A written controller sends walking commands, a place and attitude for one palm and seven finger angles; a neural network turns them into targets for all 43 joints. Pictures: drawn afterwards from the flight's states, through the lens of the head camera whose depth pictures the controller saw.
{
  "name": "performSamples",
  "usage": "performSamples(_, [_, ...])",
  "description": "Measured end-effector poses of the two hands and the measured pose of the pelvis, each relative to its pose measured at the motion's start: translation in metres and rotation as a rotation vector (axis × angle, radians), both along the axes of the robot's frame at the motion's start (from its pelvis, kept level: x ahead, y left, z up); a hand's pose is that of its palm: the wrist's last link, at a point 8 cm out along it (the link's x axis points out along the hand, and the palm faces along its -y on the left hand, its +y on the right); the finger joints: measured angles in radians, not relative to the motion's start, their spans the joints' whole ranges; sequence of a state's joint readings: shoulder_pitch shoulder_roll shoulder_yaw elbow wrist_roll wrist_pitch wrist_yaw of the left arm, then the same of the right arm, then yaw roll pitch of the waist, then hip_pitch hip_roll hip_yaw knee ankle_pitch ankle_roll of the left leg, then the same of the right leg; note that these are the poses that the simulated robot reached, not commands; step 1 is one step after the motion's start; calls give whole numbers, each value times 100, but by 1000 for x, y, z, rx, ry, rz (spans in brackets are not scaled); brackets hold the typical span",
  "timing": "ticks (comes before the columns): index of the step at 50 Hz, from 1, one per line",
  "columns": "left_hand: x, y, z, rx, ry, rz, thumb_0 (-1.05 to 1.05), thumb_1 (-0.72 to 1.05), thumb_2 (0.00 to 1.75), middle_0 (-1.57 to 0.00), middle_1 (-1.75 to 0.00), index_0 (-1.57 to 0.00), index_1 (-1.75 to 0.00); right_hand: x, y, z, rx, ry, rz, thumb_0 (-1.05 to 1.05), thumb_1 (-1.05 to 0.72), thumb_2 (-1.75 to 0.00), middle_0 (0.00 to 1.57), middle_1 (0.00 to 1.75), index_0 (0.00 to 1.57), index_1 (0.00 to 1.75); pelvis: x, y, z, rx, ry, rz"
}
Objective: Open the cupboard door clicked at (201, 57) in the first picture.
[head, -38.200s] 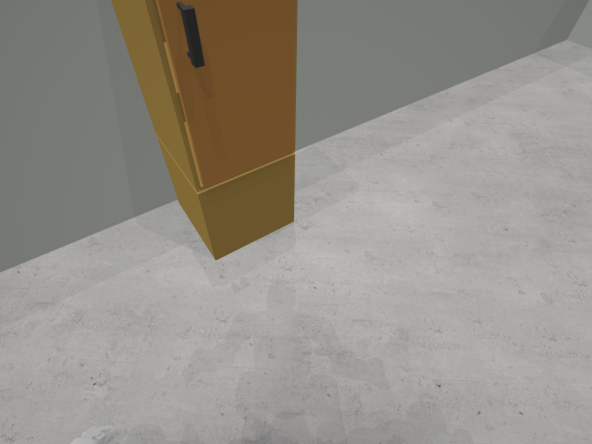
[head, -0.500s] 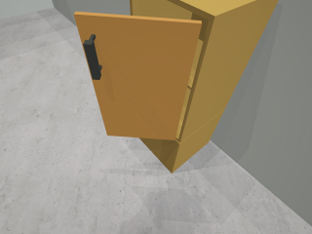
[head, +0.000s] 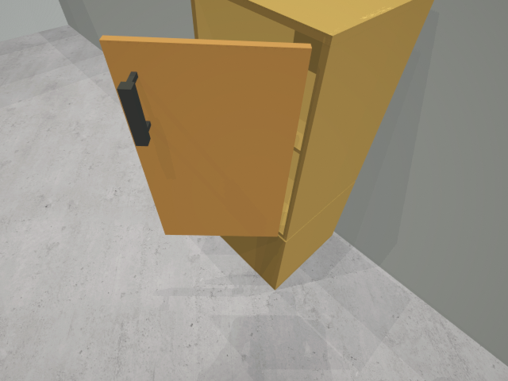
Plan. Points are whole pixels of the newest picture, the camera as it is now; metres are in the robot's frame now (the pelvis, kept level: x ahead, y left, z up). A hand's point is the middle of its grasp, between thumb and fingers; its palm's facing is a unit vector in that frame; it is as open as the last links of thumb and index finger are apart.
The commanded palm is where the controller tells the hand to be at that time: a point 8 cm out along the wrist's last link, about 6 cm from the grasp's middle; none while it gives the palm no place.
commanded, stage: come to a stop and stand still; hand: left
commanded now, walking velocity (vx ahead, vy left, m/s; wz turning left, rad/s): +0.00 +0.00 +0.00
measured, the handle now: (138, 109) +0.54 +0.25 +0.13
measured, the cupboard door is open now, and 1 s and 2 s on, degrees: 46 46 46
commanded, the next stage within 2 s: look again from close up in 0.16 s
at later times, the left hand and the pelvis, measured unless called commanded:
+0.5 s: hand out of the picture +0.00 +0.16 -0.18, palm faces +0.02 -0.98 -0.22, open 7.3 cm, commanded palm none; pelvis -0.01 -0.01 -0.01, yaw +0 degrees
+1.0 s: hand out of the picture -0.01 +0.15 -0.18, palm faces +0.00 -0.98 -0.21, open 7.4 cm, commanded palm none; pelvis -0.01 -0.03 +0.00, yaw +0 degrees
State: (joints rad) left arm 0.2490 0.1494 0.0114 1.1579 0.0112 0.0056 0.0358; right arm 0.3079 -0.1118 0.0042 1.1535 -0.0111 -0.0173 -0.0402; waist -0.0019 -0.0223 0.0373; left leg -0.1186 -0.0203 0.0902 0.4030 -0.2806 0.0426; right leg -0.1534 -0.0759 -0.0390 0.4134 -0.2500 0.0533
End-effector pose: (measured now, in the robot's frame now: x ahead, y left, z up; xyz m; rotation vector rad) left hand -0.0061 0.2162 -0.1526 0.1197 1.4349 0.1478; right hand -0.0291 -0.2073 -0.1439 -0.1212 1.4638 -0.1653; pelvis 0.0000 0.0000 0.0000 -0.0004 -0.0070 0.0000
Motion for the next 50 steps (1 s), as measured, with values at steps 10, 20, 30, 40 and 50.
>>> performSamples(10, [8, -3, 3, 18, -8, 4, 1, 92, 90, -20, -29, -20, -30, -3, 2, -3, 22, 24, -15, 0, -91, -89, 20, 30, 20, 30, 6, -5, 0, 1, 0, 3])
performSamples(20, [2, -6, 1, 38, -33, -20, 1, 92, 90, -20, -30, -20, -30, 22, -17, -10, 2, -77, 31, 1, -92, -89, 20, 30, 20, 30, 0, -7, -7, -7, 5, 8])
performSamples(30, [1, -7, 6, 48, -72, -33, 0, 91, 90, -20, -29, -20, -30, 43, -35, -9, -13, -171, 56, 1, -93, -89, 20, 30, 20, 30, -10, -14, -7, 5, -21, -4])
performSamples(40, [-2, -14, 9, 44, -68, -37, 0, 91, 90, -20, -29, -20, -30, 31, -42, -6, -5, -134, 61, 0, -92, -89, 20, 30, 20, 30, -14, -23, -3, 8, -15, -7])
performSamples(50, [-6, -22, 7, 36, -47, -35, 0, 91, 90, -20, -29, -20, -30, 10, -42, -7, 12, -65, 42, 0, -91, -89, 20, 30, 20, 30, -14, -31, -3, 8, -13, -7])
